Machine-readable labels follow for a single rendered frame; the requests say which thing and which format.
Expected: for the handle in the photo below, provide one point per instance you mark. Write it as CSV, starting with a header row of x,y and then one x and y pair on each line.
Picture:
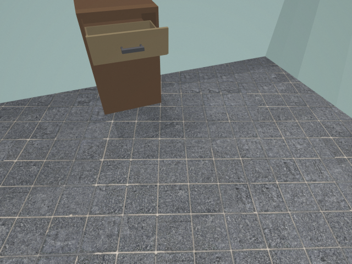
x,y
132,49

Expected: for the drawer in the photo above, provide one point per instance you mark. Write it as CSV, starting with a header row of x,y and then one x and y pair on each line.
x,y
104,41

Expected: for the cabinet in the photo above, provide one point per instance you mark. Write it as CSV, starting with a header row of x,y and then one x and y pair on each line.
x,y
128,84

